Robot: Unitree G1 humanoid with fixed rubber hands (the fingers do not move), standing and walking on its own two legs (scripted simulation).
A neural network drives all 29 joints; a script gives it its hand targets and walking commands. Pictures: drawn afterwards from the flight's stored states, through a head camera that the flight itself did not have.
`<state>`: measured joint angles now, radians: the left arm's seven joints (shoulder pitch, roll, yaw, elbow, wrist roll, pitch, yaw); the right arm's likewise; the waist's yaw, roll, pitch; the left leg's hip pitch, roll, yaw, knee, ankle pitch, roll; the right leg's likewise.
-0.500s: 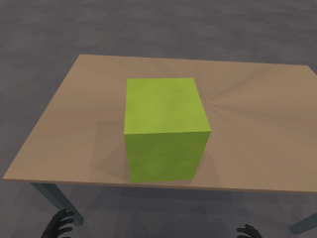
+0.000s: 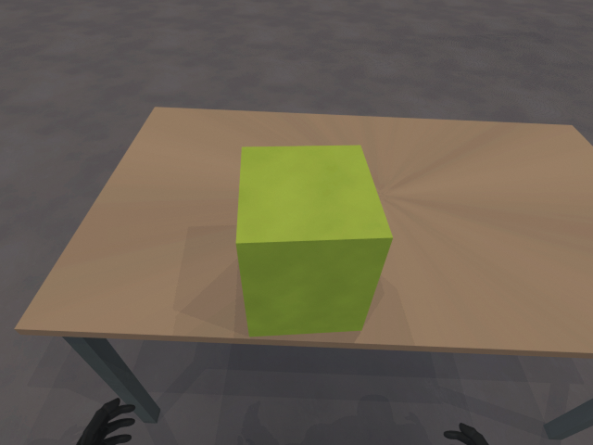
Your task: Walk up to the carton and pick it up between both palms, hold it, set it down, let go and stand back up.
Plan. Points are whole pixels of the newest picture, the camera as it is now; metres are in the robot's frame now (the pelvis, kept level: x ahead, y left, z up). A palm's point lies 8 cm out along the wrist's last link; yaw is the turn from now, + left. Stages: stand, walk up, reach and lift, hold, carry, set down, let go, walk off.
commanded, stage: stand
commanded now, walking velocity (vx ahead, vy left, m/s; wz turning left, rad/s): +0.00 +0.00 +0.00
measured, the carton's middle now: (304, 242) +0.44 +0.03 +0.02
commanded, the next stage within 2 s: none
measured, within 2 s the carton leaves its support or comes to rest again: neither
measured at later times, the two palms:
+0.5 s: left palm out of the picture +0.10 +0.29 -0.07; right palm out of the picture +0.12 -0.25 -0.09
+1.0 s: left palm out of the picture +0.10 +0.29 -0.08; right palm out of the picture +0.12 -0.24 -0.09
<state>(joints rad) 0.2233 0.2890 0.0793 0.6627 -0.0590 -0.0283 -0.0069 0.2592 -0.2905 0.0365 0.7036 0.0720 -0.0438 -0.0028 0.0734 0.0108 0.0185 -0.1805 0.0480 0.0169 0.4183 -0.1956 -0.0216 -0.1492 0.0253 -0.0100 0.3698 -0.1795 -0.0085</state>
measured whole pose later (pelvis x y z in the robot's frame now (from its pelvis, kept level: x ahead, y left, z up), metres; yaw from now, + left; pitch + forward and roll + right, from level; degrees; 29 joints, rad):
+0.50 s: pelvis -0.01 +0.00 +0.00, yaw +0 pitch -3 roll -1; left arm 0.22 0.30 0.08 0.67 -0.06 -0.03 -0.01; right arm 0.28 -0.29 0.04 0.70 0.07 -0.04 0.00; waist 0.07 0.02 0.02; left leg -0.18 0.04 0.01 0.42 -0.18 -0.02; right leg -0.15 0.02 -0.02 0.37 -0.17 -0.01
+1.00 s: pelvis -0.01 +0.00 +0.00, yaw +1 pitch -3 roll -1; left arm 0.22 0.30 0.08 0.69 -0.06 -0.03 -0.01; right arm 0.28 -0.29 0.04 0.70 0.07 -0.04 0.00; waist 0.07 0.02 0.02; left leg -0.19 0.04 0.00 0.42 -0.18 -0.02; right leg -0.15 0.02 -0.02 0.37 -0.17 -0.01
